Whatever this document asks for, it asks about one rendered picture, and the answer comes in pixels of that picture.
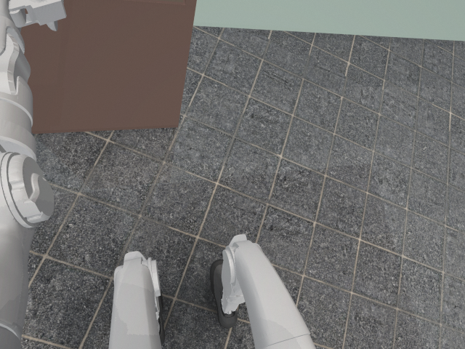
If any robot left hand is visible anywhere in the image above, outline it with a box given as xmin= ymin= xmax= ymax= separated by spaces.
xmin=0 ymin=0 xmax=67 ymax=32

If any robot foot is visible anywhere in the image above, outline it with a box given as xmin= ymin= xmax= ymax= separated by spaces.
xmin=158 ymin=292 xmax=165 ymax=346
xmin=210 ymin=260 xmax=238 ymax=328

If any cabinet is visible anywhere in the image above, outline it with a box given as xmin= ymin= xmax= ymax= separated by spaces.
xmin=20 ymin=0 xmax=197 ymax=134

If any right robot foot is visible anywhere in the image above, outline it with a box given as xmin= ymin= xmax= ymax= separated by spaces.
xmin=210 ymin=260 xmax=238 ymax=328

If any left robot foot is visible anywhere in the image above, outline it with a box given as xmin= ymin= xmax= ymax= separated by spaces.
xmin=158 ymin=292 xmax=165 ymax=346

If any robot left upper arm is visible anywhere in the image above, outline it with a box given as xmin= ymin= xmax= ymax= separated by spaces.
xmin=0 ymin=152 xmax=54 ymax=349

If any robot left forearm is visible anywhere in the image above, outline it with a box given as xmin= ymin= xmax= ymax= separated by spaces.
xmin=0 ymin=15 xmax=36 ymax=161

